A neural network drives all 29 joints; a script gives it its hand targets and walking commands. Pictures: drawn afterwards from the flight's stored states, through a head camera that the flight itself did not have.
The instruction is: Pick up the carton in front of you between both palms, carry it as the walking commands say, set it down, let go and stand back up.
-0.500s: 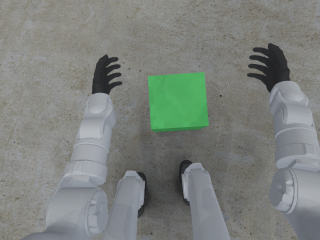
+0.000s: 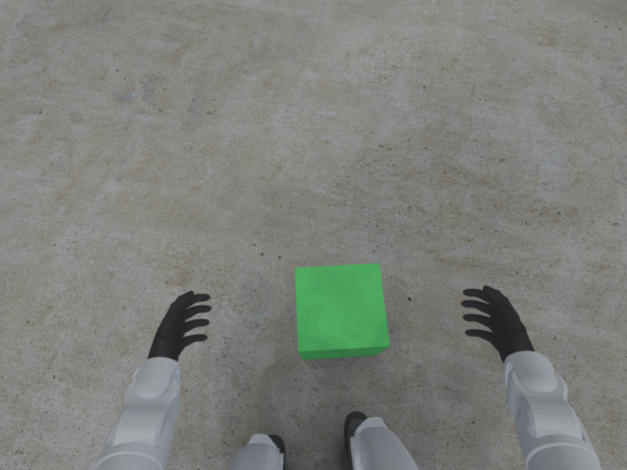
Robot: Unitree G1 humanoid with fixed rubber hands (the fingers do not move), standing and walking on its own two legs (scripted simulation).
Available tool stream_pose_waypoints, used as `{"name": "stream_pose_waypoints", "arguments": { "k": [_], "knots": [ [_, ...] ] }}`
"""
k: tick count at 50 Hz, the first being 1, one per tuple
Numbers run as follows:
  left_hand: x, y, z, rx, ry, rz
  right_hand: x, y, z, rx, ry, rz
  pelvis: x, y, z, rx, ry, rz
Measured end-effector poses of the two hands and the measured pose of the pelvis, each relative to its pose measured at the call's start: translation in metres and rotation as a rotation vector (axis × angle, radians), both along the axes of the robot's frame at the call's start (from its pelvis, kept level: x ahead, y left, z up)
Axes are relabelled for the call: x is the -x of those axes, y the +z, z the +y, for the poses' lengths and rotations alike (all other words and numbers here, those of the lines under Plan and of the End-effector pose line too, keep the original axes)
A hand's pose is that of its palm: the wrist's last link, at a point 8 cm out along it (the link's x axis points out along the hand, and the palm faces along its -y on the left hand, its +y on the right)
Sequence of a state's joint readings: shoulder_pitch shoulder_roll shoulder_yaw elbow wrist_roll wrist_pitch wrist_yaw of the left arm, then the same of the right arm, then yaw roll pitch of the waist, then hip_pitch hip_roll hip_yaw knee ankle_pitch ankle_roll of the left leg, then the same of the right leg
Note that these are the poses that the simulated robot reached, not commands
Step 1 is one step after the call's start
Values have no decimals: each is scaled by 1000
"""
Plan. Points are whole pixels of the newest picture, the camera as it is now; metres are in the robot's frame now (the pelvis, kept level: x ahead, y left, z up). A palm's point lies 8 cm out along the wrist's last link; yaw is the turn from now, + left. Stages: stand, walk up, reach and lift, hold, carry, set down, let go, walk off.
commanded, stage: let go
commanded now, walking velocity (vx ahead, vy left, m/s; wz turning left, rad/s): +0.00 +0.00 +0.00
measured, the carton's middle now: (338, 315) +0.42 -0.05 -0.61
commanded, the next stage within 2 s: stand in 0.72 s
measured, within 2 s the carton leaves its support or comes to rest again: neither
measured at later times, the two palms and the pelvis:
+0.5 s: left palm (66, 438) +0.19 +0.26 -0.02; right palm (514, 430) +0.19 -0.20 -0.02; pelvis +0.03 +0.03 +0.04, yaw +0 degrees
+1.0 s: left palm (36, 466) +0.16 +0.31 -0.05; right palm (567, 443) +0.17 -0.26 -0.04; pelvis +0.03 +0.02 +0.04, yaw +1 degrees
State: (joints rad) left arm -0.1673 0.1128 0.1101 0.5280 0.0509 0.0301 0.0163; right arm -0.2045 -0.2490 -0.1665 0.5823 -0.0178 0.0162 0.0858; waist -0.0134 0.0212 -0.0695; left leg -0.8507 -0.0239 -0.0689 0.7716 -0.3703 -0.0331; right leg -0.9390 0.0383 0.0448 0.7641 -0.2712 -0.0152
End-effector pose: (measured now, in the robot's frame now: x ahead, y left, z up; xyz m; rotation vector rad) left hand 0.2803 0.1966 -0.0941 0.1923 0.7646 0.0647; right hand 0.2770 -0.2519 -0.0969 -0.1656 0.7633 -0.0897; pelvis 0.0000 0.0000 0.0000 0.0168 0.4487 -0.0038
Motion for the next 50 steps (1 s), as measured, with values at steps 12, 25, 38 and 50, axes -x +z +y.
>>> {"name": "stream_pose_waypoints", "arguments": {
  "k": [12,25,38,50],
  "knots": [
    [75,55,46,7,18,13,73,56,33,-2,8,17,-24,37,17,23,6,-270],
    [92,73,68,8,3,16,91,73,51,-6,23,33,-26,44,33,35,3,-486],
    [91,66,65,-22,17,44,93,68,40,32,11,52,-28,41,27,33,3,-501],
    [120,48,109,-183,84,165,107,54,-11,181,-22,128,-33,36,20,24,16,-455]
  ]
}}
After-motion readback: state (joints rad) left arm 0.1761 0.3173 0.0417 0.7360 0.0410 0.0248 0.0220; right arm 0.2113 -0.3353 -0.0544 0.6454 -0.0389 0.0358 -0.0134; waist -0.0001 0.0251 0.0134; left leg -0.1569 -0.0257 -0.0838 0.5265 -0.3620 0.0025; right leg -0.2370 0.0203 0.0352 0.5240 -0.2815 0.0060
